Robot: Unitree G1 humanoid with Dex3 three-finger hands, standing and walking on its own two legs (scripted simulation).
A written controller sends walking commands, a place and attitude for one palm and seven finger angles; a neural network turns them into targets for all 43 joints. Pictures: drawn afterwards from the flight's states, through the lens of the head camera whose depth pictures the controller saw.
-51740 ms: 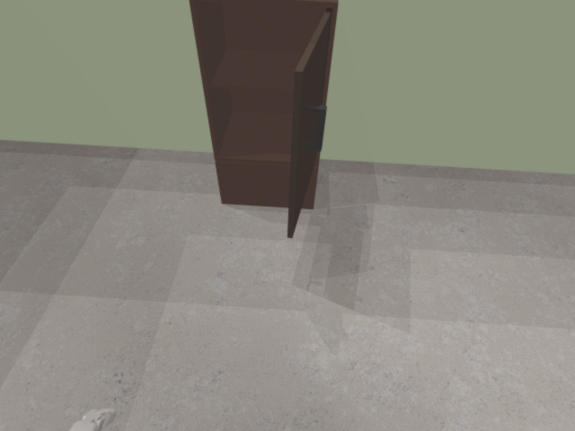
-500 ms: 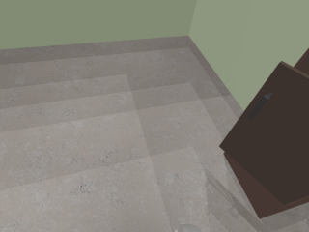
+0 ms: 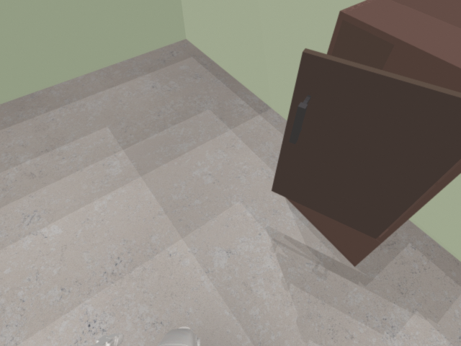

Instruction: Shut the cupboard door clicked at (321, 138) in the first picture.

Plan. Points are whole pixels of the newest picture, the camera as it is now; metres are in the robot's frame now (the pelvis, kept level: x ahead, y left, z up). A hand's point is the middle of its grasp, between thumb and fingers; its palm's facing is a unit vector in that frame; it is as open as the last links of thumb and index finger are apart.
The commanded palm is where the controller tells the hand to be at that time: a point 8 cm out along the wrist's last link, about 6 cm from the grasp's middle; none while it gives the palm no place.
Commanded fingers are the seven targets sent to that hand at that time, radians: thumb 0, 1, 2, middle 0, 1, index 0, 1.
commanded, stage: turn to face it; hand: left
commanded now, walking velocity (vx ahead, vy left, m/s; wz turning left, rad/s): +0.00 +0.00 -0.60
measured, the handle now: (300, 120) +0.66 -0.16 -0.05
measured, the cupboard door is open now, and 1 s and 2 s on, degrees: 24 24 24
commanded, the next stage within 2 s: take the last steps up to it in 0.74 s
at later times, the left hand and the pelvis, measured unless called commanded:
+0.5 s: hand (142, 323) +0.18 +0.19 -0.16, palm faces -0.28 -0.92 -0.28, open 7.4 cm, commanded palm none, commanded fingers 0.00 0.90 0.90 -0.20 -0.30 -0.20 -0.30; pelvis +0.01 +0.01 -0.01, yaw -17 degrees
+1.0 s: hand (154, 313) +0.20 +0.17 -0.17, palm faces -0.42 -0.89 -0.20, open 7.4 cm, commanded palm none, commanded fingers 0.00 0.90 0.90 -0.20 -0.30 -0.20 -0.30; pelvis +0.04 +0.02 +0.00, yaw -26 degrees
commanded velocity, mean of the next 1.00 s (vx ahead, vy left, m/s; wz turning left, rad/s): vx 0.05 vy -0.02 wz -0.36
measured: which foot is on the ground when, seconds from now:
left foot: up 0.00-0.08, down 0.10-0.46, up 0.48-0.76, down 0.78-1.00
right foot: down 0.00-0.10, up 0.12-0.44, down 0.46-0.78, up 0.80-1.00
